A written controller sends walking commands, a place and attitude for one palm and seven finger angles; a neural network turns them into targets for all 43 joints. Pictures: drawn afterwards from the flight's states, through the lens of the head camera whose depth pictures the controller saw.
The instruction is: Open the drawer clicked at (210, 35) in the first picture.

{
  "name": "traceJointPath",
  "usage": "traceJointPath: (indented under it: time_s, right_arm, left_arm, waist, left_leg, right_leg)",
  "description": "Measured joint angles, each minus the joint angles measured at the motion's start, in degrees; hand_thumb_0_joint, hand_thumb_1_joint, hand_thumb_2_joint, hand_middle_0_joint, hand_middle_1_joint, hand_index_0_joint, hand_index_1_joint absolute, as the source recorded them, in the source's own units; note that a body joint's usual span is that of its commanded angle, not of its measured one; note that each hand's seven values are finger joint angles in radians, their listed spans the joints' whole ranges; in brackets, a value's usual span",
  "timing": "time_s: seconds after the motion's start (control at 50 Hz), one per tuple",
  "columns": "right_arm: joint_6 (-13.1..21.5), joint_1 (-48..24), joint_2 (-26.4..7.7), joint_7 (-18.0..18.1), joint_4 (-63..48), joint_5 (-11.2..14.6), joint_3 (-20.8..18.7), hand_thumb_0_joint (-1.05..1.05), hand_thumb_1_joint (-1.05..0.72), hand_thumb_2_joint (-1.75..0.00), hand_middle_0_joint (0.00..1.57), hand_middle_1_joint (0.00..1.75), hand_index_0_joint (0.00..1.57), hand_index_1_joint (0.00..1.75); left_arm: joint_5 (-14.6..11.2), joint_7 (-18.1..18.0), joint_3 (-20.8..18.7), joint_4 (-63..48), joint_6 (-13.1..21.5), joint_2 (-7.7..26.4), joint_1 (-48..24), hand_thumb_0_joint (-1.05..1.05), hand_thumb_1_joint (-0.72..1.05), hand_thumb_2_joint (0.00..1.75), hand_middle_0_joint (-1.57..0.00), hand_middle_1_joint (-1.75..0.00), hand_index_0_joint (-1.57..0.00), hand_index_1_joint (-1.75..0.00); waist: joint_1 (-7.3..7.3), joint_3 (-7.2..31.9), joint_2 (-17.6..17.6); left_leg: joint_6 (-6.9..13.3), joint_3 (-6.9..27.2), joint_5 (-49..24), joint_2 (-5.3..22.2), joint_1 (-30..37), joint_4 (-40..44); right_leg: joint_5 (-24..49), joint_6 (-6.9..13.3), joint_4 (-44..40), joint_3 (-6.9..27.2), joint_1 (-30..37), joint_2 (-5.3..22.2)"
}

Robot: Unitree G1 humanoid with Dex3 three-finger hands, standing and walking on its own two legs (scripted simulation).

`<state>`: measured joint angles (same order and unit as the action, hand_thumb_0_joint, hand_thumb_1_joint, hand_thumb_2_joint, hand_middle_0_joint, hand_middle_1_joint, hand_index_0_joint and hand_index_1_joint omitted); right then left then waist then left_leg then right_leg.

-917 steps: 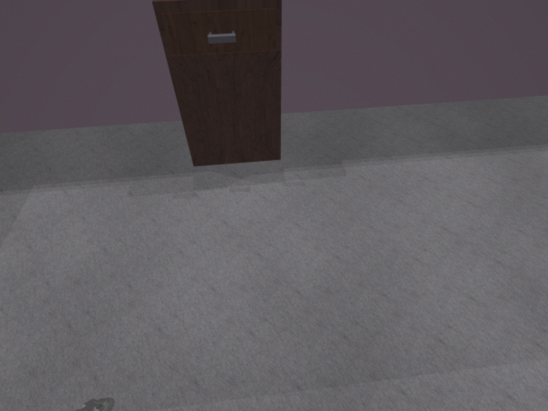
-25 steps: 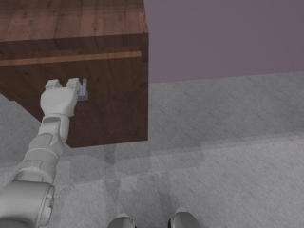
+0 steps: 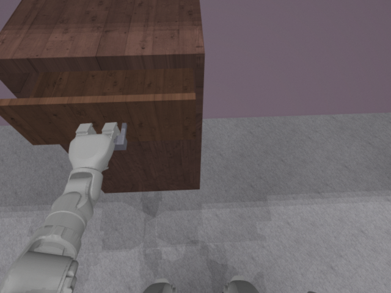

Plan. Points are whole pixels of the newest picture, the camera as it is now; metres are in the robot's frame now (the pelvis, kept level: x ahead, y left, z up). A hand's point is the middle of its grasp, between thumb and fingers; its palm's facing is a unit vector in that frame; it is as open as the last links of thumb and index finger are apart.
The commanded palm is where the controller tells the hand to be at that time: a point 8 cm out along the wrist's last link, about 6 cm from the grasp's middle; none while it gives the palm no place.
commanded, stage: pull the drawer open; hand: left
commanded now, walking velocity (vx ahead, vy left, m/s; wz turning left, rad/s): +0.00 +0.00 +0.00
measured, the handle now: (103, 135) +0.46 +0.23 -0.01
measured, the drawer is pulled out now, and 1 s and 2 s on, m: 0.10 0.22 0.30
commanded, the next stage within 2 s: open the thumb to release the handle in 2.00 s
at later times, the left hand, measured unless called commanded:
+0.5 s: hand (98, 184) +0.35 +0.23 -0.03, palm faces -0.02 -0.05 -1.00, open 6.1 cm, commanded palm +0.31 +0.24 +0.02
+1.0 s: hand (93, 214) +0.28 +0.22 -0.03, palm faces -0.02 -0.06 -1.00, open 6.1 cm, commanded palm +0.25 +0.23 +0.02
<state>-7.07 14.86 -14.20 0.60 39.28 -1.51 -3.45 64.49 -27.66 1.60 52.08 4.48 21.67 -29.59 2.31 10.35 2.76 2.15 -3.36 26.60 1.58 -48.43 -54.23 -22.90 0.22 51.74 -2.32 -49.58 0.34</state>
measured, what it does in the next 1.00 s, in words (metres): stands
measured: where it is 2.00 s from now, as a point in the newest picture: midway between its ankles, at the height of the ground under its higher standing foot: outside the picture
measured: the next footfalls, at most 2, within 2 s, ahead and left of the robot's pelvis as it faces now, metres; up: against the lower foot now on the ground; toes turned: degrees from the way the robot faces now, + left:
none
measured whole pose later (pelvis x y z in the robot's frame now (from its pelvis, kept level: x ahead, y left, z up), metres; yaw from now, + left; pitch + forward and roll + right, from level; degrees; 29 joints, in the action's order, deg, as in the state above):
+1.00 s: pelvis +0.01 -0.01 +0.01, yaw +0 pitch +15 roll -1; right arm -5.2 9.9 -13.5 1.0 35.5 -1.6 -2.5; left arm 63.8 -29.5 4.1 20.7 0.5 18.1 4.7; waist -0.4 9.5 2.6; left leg 1.4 -4.1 27.2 1.7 -39.8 -51.7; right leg -24.0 0.7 50.6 -1.5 -42.0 0.0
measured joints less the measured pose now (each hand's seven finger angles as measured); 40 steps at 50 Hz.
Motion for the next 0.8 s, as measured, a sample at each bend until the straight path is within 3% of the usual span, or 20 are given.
traceJointPath:
  time_s: [0.46, 0.8]
  right_arm:
    - [0.54, -1.58, 0.0, 1.0, -0.35, 0.42, 0.06, 0.01, -0.91, -0.9, 0.2, 0.3, 0.21, 0.3]
    - [1.6, -4.16, 0.68, 1.08, -3.17, 0.46, 0.8, 0.01, -0.9, -0.9, 0.2, 0.3, 0.21, 0.3]
  left_arm:
    - [-0.71, -1.86, 0.49, -13.27, -0.94, -1.8, 15.06, 0.01, 0.66, 0.82, -0.28, -1.35, -0.35, -1.32]
    - [-0.83, -0.87, 1.64, -23.69, -3.11, -2.98, 25.69, 0.02, 0.66, 0.8, -0.27, -1.35, -0.37, -1.31]
  waist:
    - [-1.32, -0.65, 0.05]
    - [-2.21, -0.69, -0.39]
  left_leg:
    - [-0.28, -0.8, -0.36, 0.05, 4.63, 2.28]
    - [-0.53, -0.87, -0.1, 0.11, 7.58, 3.15]
  right_leg:
    - [0.13, 0.17, -1.33, 0.85, 3.87, -0.21]
    - [-0.26, 0.34, -1.89, 0.98, 6.61, -0.36]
